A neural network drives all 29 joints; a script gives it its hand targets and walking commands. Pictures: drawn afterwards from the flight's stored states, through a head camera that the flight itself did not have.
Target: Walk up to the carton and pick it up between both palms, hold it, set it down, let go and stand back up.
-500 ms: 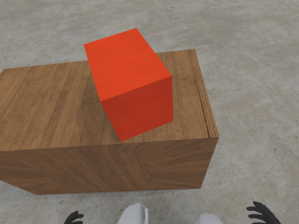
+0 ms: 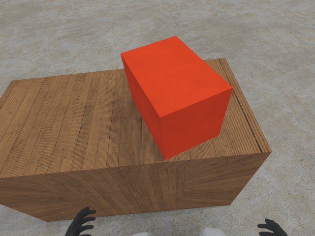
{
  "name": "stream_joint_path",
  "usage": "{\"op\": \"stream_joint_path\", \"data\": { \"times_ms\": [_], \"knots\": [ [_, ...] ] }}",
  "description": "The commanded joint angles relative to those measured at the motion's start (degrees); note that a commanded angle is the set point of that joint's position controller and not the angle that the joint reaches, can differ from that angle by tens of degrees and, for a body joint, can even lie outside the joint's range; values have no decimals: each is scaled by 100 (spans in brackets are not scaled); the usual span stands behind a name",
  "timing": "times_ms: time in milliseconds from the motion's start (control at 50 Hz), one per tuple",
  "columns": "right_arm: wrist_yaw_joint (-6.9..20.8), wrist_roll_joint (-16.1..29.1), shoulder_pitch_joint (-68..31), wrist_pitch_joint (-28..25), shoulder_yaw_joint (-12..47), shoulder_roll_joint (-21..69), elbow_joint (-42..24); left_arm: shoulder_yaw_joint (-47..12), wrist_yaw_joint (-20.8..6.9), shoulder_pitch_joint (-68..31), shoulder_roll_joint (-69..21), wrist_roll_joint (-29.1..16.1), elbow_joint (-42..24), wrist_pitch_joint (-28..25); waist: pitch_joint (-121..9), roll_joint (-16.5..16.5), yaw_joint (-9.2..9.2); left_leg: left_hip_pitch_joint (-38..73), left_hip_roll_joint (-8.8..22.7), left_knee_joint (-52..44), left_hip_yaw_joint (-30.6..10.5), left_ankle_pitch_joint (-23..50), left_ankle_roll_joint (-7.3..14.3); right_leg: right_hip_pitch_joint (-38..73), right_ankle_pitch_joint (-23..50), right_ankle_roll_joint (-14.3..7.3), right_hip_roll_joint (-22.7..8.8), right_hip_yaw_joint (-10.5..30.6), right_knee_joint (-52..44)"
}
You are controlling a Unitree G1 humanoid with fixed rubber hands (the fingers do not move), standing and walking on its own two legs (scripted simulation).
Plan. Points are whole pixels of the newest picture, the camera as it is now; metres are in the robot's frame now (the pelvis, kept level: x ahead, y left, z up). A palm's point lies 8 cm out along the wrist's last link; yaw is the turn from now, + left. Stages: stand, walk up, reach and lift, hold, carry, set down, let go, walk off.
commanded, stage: walk up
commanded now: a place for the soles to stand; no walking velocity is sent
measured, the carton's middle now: (170, 95) +0.54 -0.01 +0.01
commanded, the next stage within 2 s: none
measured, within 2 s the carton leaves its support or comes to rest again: neither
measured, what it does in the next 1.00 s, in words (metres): stands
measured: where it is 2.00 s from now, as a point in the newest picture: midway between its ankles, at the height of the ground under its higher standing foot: outside the picture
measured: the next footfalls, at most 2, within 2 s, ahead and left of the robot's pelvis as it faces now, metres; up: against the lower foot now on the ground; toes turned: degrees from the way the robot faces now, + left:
right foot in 1.60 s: +0.09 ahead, -0.14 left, +0.00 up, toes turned -2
left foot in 1.86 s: +0.11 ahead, +0.07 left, +0.00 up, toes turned +2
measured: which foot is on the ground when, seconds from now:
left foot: down 0.00-1.00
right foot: down 0.00-1.00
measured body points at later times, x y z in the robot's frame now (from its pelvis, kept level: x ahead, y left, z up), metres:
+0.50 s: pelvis +0.01 +0.02 +0.02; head +0.03 +0.03 +0.47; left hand +0.14 +0.28 -0.10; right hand +0.10 -0.25 -0.08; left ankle +0.02 +0.09 -0.71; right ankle +0.04 -0.14 -0.71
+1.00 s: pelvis +0.02 -0.01 +0.01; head +0.03 -0.03 +0.46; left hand +0.20 +0.24 -0.07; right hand +0.10 -0.29 -0.10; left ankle +0.02 +0.09 -0.71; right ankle +0.04 -0.14 -0.71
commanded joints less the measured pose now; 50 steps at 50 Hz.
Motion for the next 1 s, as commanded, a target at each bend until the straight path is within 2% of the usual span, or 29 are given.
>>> {"op": "stream_joint_path", "data": {
  "times_ms": [0, 20, 60, 100, 160, 220, 340, 360, 420, 480, 540, 660, 780, 980],
  "knots": [
    [-50, 92, -21, -303, -307, -986, -537, 221, -23, -76, 732, -106, -520, -47, -427, -7, 50, 244, 1587, -2179, -2468, 471, 389, -181, -203, -165, 74, 160, -189],
    [-65, 100, 31, -306, -263, -871, -536, 228, -1, -107, 757, -81, -461, -43, -372, -92, 20, 268, 1588, -2159, -2312, 912, 360, -60, -216, -178, 37, 190, -310],
    [-109, 76, 22, -284, -210, -869, -587, 216, 10, -144, 712, -64, -378, -79, -365, 89, 53, 369, 1430, -2126, -1836, 1681, 49, 167, 272, -240, -74, 205, -730],
    [-112, 81, 114, -253, -182, -873, -592, 215, 5, -209, 748, -33, -308, -115, -514, 245, 18, 499, 1208, -2090, -1448, 2052, -203, 409, 689, -256, -91, 195, -922],
    [-118, 66, 261, -230, -184, -872, -607, 204, 16, -280, 771, -36, -185, -89, -666, 271, -33, 900, 1140, -2010, -1285, 2480, -273, 356, 780, -221, -116, 175, -1005],
    [-127, 50, 323, -204, -191, -866, -676, 192, 42, -305, 786, -30, -65, -52, -674, 287, -55, 983, 1175, -2086, -1273, 2341, -265, 298, 664, -200, -130, 151, -1061],
    [-107, 40, 269, -169, -191, -840, -815, 206, 29, -341, 854, -25, 143, -45, -530, 173, -27, 600, 1116, -2324, -1144, 1208, -225, 450, 681, -203, -185, 204, -1195],
    [-100, 61, 389, -138, -146, -820, -852, 215, -5, -171, 842, -3, 188, -49, -436, 45, -63, 574, 1091, -2378, -976, 891, -186, 390, 638, -201, -170, 205, -1131],
    [-81, 74, 334, -105, -136, -818, -884, 243, -50, -113, 851, 1, 203, -58, -344, 26, -31, 359, 1085, -2444, -886, 212, -51, 398, 563, -202, -148, 303, -1123],
    [-64, 78, 282, -104, -123, -800, -916, 268, -70, -75, 890, 1, 185, -84, -342, -50, -4, 230, 1060, -2381, -722, -94, 60, 471, 666, -223, -150, 439, -1153],
    [-54, 87, 254, -110, -113, -791, -910, 276, -80, -26, 905, -5, 143, -116, -413, -115, 5, 299, 1001, -2183, -534, 46, 142, 475, 911, -255, -172, 580, -1158],
    [-41, 70, 283, -98, -99, -787, -866, 287, -70, 91, 1033, -19, -14, -139, -657, -422, -25, 706, 872, -1543, -256, 774, 242, 300, 1635, -397, -317, 1005, -1143],
    [-26, 51, 280, -79, -99, -771, -843, 321, -65, 38, 1166, -33, -202, -102, -657, -687, -44, 953, 791, -1210, -350, 725, 214, -118, 1472, -586, -418, 1452, -1320],
    [-3, 70, 202, -118, -150, -873, -765, 319, -82, -138, 1153, -39, -381, -53, -553, -517, -7, 795, 938, -1410, -329, 587, 262, -64, 1297, -516, -201, 1311, -1173]
  ]
}}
